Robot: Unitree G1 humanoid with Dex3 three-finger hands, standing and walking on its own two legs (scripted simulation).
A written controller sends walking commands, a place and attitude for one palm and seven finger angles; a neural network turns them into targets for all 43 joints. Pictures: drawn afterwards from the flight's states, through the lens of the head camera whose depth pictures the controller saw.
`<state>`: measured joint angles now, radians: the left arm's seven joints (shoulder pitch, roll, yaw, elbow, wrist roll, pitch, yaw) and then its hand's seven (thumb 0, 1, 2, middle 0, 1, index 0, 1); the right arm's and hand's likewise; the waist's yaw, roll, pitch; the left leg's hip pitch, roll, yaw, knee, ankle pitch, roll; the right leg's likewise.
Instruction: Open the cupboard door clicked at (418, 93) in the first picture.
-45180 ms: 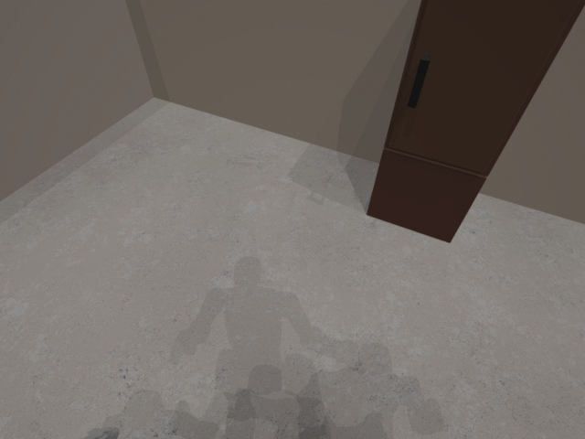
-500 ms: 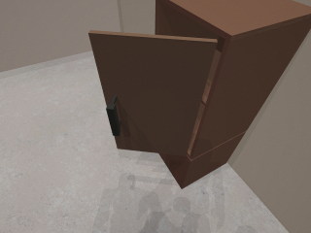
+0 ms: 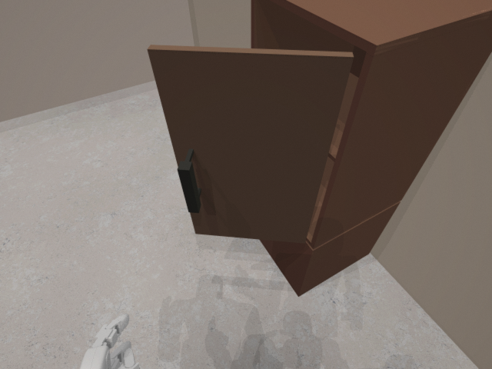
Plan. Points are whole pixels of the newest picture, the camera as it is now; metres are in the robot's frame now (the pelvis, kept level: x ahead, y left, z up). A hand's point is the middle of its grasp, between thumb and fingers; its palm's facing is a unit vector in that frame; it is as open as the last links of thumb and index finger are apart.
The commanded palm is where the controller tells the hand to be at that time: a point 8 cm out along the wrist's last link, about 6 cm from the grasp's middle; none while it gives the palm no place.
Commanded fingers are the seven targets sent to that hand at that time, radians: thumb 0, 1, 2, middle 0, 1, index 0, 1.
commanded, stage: raise the hand with hooked fingers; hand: left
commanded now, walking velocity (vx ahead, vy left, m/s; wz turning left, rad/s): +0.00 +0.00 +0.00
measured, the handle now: (192, 181) +0.53 +0.16 -0.05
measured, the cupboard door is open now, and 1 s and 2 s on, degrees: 54 54 54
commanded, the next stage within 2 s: move the hooked fingers beside the handle in 1.96 s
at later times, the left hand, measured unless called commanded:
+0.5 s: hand (130, 344) +0.17 +0.20 -0.06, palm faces -0.05 -1.00 -0.05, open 9.9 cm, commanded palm +0.16 +0.26 -0.05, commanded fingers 0.00 0.13 0.57 -0.25 -0.80 -0.25 -0.80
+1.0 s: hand (111, 316) +0.22 +0.25 -0.05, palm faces -0.05 -1.00 -0.06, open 12.9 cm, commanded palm +0.20 +0.30 -0.04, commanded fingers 0.00 -0.45 0.32 -0.30 -1.17 -0.30 -1.17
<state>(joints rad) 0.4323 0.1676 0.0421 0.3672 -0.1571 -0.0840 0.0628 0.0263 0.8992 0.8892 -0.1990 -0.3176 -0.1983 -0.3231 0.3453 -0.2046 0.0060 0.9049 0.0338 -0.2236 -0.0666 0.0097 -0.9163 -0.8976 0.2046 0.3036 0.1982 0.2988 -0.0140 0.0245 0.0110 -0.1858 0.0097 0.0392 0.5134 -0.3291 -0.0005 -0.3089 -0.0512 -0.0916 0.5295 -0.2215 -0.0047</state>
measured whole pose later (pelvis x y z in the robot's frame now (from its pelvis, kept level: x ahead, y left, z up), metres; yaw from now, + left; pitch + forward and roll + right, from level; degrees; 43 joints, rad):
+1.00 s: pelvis -0.03 +0.02 -0.09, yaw +0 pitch +16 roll -2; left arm 0.24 0.33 0.31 0.15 -0.33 -0.38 -0.44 0.00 -0.23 0.42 -0.28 -1.03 -0.28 -1.03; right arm 0.24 -0.29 -0.01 0.52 0.03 -0.23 -0.05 0.01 -0.91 -0.90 0.20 0.30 0.20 0.30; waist -0.02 0.00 -0.12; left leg -0.88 0.02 0.00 1.19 -0.59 0.02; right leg -0.95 -0.07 -0.10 1.09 -0.42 0.00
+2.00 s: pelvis -0.02 +0.01 -0.08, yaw +0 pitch +17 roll -2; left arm 0.00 0.43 0.45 0.42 -0.39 -0.35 -0.61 -0.01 -0.50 0.30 -0.30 -1.20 -0.30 -1.20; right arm 0.27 -0.29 0.04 0.51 0.03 -0.20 -0.04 0.01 -0.90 -0.90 0.21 0.30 0.20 0.30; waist -0.02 0.01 -0.11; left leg -0.85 0.03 0.00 1.14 -0.58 0.02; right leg -0.93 -0.05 -0.10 1.05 -0.40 0.00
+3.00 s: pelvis -0.02 +0.02 -0.08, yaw -1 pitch +21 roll -2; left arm -0.49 0.46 0.42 0.81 -0.24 -0.37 -0.50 -0.01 -0.50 0.30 -0.30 -1.20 -0.30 -1.20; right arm 0.30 -0.28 0.04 0.56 0.02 -0.08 -0.03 0.00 -0.91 -0.90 0.21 0.30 0.20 0.30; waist -0.08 0.00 -0.12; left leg -0.95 0.03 0.02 1.16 -0.57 0.02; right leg -1.03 -0.05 -0.08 1.06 -0.39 0.00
